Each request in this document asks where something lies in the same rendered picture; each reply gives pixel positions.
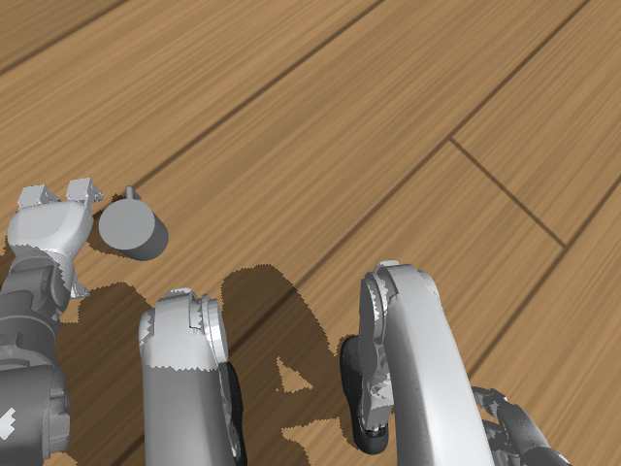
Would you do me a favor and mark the right robot hand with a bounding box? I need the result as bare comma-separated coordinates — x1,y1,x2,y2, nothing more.
471,386,550,466

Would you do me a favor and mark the right robot foot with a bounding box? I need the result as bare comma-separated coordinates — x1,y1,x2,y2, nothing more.
340,335,389,455

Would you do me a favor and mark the left robot hand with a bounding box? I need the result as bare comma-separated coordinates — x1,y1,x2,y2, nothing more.
7,178,103,299

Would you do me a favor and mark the left robot arm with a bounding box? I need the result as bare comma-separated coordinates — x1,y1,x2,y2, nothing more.
0,250,75,466

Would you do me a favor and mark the mug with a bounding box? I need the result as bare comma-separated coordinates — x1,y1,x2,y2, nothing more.
99,185,169,261

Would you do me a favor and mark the left robot foot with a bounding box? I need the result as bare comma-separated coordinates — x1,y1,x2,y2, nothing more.
226,361,247,466

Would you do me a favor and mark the right robot arm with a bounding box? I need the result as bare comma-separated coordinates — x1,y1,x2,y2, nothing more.
520,447,572,466

